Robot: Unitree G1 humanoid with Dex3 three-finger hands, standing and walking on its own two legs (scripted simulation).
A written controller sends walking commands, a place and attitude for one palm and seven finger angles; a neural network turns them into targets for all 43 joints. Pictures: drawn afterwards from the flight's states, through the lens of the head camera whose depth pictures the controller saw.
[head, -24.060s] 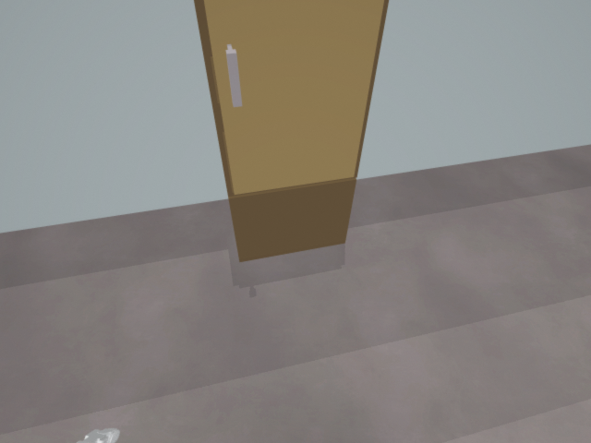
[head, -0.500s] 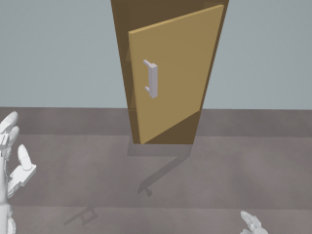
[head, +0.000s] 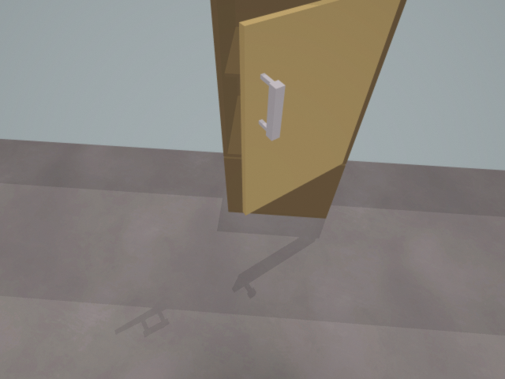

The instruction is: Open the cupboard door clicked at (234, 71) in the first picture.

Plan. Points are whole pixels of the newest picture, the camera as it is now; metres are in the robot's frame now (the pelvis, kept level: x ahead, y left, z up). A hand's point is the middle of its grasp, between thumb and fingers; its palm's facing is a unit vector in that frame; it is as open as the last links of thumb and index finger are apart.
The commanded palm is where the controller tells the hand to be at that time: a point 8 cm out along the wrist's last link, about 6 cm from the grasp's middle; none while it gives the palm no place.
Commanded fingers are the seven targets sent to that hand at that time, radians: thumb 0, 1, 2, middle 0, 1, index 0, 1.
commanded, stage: let the arm hang, fingers relaxed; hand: left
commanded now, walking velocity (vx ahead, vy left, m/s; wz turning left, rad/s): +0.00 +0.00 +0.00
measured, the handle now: (269, 107) +0.63 +0.00 +0.07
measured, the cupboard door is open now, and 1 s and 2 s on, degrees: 37 37 37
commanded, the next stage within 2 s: look to check the result in 0.64 s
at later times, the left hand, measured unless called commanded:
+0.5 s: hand out of the picture +0.01 +0.19 -0.17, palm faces +0.00 -0.98 -0.19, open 7.3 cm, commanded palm none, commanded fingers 0.00 0.90 0.90 -0.20 -0.30 -0.20 -0.30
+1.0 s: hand out of the picture +0.02 +0.20 -0.17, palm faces +0.00 -0.98 -0.22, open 7.3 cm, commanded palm none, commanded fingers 0.00 0.90 0.90 -0.20 -0.30 -0.20 -0.30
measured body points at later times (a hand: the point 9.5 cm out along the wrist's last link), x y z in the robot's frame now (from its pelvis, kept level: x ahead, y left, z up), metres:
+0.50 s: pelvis +0.00 +0.02 +0.01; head +0.01 +0.02 +0.46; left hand +0.02 +0.24 -0.15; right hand +0.00 -0.20 -0.16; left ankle +0.04 +0.12 -0.74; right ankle +0.01 -0.11 -0.74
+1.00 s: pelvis +0.01 +0.01 +0.01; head +0.03 +0.01 +0.46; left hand +0.02 +0.25 -0.15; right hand +0.01 -0.21 -0.16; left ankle +0.04 +0.12 -0.74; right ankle +0.01 -0.11 -0.74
